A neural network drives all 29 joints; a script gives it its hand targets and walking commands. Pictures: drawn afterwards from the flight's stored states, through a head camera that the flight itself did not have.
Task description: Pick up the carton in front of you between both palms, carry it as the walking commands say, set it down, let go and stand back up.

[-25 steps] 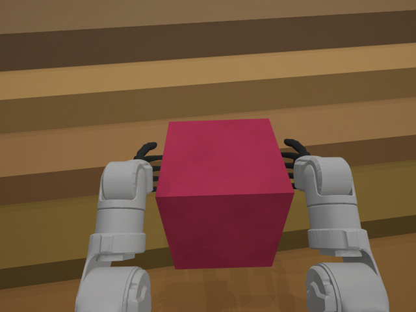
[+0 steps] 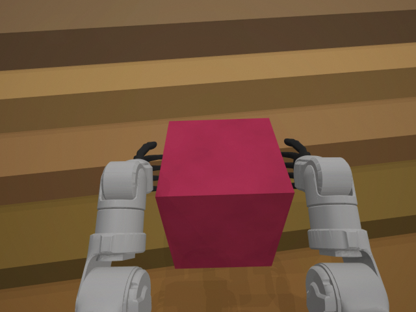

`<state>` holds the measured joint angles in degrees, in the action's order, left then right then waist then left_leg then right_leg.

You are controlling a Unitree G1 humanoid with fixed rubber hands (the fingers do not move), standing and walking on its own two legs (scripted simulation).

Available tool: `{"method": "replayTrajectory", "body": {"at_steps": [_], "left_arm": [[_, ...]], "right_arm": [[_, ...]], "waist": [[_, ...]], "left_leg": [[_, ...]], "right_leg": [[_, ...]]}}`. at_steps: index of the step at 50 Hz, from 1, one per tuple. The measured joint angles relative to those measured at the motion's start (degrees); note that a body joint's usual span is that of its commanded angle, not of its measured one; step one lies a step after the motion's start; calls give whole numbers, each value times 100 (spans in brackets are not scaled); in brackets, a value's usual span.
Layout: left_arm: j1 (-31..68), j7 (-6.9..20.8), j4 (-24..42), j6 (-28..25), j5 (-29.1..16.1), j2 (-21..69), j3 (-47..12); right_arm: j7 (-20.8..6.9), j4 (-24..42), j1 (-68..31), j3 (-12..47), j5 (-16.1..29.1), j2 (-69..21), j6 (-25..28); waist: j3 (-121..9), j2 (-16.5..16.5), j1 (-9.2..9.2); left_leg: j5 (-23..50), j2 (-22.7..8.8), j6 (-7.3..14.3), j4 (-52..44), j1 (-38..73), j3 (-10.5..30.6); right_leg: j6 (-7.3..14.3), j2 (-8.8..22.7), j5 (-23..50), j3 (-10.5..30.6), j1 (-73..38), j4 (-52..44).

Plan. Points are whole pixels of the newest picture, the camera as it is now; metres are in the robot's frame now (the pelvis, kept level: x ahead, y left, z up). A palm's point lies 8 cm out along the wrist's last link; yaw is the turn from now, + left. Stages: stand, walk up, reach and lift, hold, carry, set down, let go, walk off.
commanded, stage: carry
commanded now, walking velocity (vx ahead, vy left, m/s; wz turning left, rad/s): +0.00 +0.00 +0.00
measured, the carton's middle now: (221, 194) +0.36 +0.00 +0.04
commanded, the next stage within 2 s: none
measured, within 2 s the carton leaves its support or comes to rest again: neither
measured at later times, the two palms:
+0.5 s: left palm (139, 167) +0.36 +0.15 +0.14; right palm (300, 164) +0.36 -0.15 +0.14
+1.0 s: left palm (130, 99) +0.51 +0.19 +0.19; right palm (266, 91) +0.54 -0.11 +0.19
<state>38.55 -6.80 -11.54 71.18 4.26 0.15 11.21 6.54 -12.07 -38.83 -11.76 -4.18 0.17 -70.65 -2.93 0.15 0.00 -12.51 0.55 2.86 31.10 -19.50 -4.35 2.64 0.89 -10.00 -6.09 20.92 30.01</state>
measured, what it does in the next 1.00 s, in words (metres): walks ahead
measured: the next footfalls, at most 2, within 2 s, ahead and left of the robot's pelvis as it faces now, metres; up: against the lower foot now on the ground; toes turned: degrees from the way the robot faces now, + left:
left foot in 1.06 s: +0.36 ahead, +0.14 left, +0.17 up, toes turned +6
right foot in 1.56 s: +0.67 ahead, -0.02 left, +0.35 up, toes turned -7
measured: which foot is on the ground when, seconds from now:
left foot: down 0.00-0.68, up 0.70-1.00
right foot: down 0.00-1.00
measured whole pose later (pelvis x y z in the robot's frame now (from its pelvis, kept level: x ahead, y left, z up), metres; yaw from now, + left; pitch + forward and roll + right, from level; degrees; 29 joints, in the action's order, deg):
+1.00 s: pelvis +0.15 +0.02 +0.02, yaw +0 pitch +3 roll +3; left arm 47.3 -9.0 -8.7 77.8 1.3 -1.3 14.0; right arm 7.9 -11.0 -51.2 -15.9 -4.6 1.6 -78.5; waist -2.1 -0.6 -5.0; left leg -30.2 -4.3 6.8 102.0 -66.4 -5.7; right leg 1.4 4.0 -15.3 -2.2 2.6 14.4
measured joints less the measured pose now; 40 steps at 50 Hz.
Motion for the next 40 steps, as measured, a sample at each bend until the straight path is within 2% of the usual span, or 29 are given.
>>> {"method": "replayTrajectory", "body": {"at_steps": [21, 26, 29, 31, 33, 34, 35, 37, 38, 40], "left_arm": [[2, -7, 44, 21, -12, -8, -14], [100, -92, 306, 181, -133, -84, -51], [288, -109, 489, 328, -227, -185, 33], [427, -113, 518, 419, -256, -223, 103], [564, -115, 428, 491, -238, -217, 156], [627, -115, 338, 511, -212, -194, 170], [690, -115, 222, 523, -174, -162, 169], [783, -113, -15, 532, -94, -103, 118], [809, -115, -96, 539, -74, -84, 77], [842, -136, -145, 564, -97, -71, -11]], "right_arm": [[1, 52, 9, 11, 10, 6, -18], [106, 311, -110, 86, 118, 56, -191], [184, 477, -325, 95, 182, 66, -336], [216, 520, -450, 88, 205, 77, -425], [221, 468, -556, 50, 213, 109, -513], [220, 408, -600, 13, 224, 138, -555], [215, 335, -631, -36, 238, 173, -590], [187, 188, -649, -144, 256, 236, -636], [170, 126, -672, -196, 256, 266, -661], [152, 14, -809, -304, 245, 330, -725]], "waist": [[-9, 4, 4], [-88, -27, 40], [-135, -1, 97], [-209, 18, 109], [-302, -5, 63], [-353, -58, 23], [-412, -114, -23], [-513, -98, -144], [-528, -46, -210], [-490, -20, -336]], "left_leg": [[-32, 8, 35, 15, -6, -26], [-240, -2, 179, 208, -131, -7], [-316, 46, 194, 255, -157, -6], [-388, 73, 184, 276, -133, -12], [-505, 54, 166, 333, -85, -7], [-597, 7, 210, 412, -79, 14], [-689, -61, 292, 569, -114, 49], [-926, -152, 288, 1363, -376, 76], [-1142, -147, 239, 2146, -653, 80], [-1567, -78, 227, 4536, -1507, 154]], "right_leg": [[-11, 34, -35, -6, 9, 24], [210, 21, -596, -22, 177, 357], [413, 28, -924, 46, 304, 634], [477, 27, -879, 103, 314, 701], [403, -5, -602, 131, 227, 620], [266, -50, -611, 119, 157, 568], [148, -116, -657, 94, 78, 495], [116, -215, -712, 86, -66, 315], [150, -229, -697, 107, -139, 202], [225, -246, -645, 146, -289, -29]]}}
